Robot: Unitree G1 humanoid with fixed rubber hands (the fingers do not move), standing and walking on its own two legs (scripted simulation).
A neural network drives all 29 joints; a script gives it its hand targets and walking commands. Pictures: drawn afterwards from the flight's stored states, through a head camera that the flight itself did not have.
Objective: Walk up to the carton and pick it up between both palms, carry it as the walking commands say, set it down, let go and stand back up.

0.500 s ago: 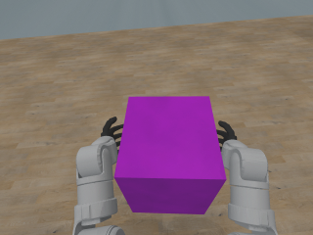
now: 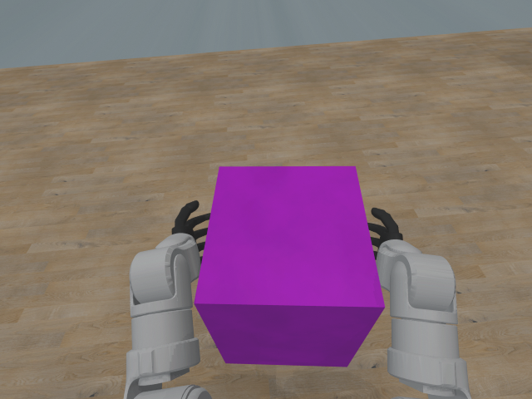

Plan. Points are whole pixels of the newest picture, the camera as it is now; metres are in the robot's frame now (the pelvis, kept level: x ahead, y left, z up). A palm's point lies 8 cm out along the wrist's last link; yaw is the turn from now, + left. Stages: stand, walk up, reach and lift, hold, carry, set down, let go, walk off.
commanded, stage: carry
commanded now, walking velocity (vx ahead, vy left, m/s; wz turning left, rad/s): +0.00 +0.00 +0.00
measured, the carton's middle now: (286, 271) +0.31 +0.00 +0.05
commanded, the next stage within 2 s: none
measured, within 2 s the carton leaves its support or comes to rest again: neither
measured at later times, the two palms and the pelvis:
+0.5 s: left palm (183, 249) +0.31 +0.16 +0.11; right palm (380, 255) +0.31 -0.13 +0.09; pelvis +0.01 +0.01 +0.00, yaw +0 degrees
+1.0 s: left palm (182, 250) +0.32 +0.16 +0.10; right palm (377, 255) +0.31 -0.13 +0.09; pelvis +0.01 +0.01 +0.00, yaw +0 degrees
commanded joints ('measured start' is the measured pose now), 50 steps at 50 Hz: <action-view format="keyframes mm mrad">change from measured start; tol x8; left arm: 1 -608 -899 -681 -203 -303 -5 -98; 3 -526 -894 -669 -144 -275 -3 -106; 16 -614 -922 -720 -212 -305 -36 -121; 17 -529 -935 -705 -135 -276 -33 -132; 18 -627 -935 -721 -197 -306 -37 -123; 27 -492 -909 -689 -93 -252 -46 -138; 50 -523 -917 -732 -148 -265 -73 -147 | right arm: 1 -750 918 645 -193 337 -61 116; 44 -595 898 630 -55 271 -135 179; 50 -667 925 687 -154 311 -132 179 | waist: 1 -41 -64 -443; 50 -33 -51 -403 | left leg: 1 195 60 -64 -89 -67 58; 50 189 71 -54 -138 -53 45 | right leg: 1 139 -159 143 -224 -87 -13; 21 173 -153 129 -191 51 -6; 50 159 -144 137 -220 -43 -7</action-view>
